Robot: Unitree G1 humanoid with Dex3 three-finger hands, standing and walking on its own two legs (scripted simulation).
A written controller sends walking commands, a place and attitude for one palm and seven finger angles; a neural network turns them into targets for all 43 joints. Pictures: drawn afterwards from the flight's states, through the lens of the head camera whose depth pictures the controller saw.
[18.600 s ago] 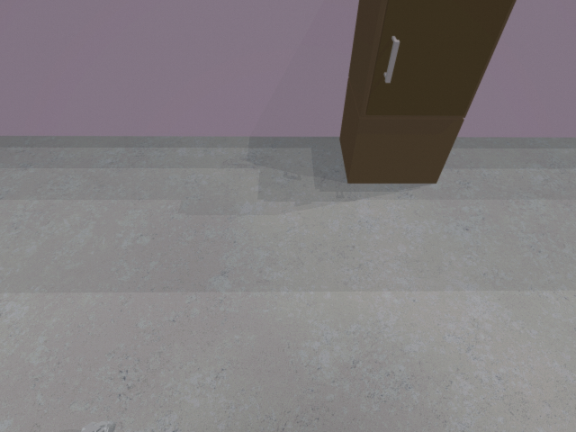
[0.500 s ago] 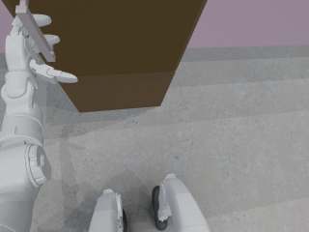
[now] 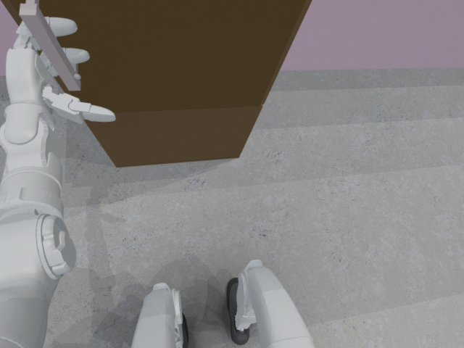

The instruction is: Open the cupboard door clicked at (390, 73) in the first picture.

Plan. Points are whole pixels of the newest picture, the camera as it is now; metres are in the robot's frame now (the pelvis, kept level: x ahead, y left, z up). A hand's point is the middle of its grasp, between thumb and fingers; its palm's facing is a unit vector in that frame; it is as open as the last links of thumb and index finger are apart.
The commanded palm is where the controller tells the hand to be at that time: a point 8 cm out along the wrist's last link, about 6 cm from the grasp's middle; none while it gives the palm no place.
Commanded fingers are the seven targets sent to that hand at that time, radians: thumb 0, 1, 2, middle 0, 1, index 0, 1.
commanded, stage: close the thumb around the handle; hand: left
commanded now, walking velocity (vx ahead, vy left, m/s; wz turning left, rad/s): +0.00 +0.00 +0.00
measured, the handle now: (56, 43) +0.59 +0.22 +0.04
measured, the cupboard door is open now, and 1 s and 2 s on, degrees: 0 3 43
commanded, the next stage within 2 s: pull the door open along its arc in 0.64 s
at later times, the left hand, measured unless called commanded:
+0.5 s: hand (73, 79) +0.53 +0.19 +0.03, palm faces +0.03 -1.00 -0.02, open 6.6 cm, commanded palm +0.51 +0.22 +0.03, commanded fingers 0.00 0.90 0.90 -0.40 -1.35 -0.40 -1.35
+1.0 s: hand (75, 89) +0.52 +0.19 +0.03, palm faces +0.02 -1.00 -0.03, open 5.7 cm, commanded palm +0.46 +0.23 +0.03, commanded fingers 0.00 0.90 0.90 -0.40 -1.35 -0.40 -1.35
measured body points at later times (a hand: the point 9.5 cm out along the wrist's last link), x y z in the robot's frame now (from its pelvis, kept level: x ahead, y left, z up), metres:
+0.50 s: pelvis +0.00 +0.01 +0.00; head +0.19 +0.04 +0.41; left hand +0.52 +0.25 +0.03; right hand +0.01 -0.25 -0.11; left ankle -0.02 +0.08 -0.61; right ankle +0.06 -0.12 -0.61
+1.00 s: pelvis +0.01 +0.00 +0.01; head +0.19 +0.03 +0.42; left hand +0.51 +0.24 +0.03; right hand +0.02 -0.26 -0.10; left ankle -0.02 +0.08 -0.61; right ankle +0.06 -0.12 -0.61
